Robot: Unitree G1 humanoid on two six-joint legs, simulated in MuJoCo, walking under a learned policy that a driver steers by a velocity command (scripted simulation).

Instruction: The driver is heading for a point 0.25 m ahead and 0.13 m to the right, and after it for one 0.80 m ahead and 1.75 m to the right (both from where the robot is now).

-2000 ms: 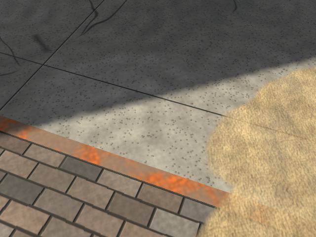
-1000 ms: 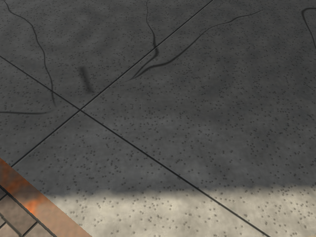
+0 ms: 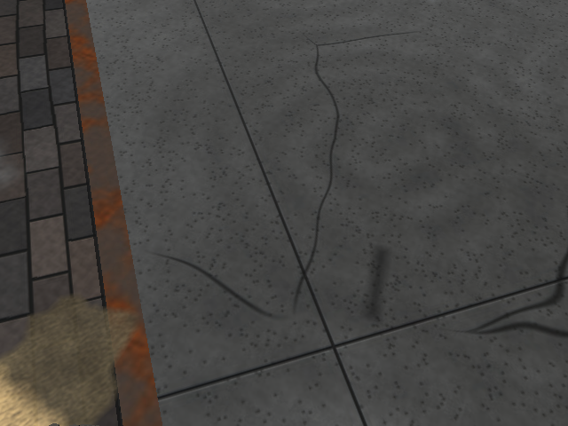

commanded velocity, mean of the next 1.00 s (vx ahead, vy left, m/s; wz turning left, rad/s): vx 0.50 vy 0.00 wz -0.37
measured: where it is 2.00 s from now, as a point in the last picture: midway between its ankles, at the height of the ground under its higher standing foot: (434, 230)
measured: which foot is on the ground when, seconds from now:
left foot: down 0.00-0.30, up 0.32-0.72, down 0.74-1.00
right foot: up 0.00-0.26, down 0.28-0.74, up 0.76-1.00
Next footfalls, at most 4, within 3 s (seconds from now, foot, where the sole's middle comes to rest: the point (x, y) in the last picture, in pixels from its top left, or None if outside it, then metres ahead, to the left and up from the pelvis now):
0.28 right None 0.34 -0.15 -0.78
0.74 left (275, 346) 0.65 0.00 -0.78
1.26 right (411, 298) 0.78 -0.37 -0.78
1.74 left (408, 199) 1.12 -0.42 -0.78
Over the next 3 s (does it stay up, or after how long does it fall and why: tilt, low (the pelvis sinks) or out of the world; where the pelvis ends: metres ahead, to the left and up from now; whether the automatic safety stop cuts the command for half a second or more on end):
stays up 1.18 -1.01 -0.01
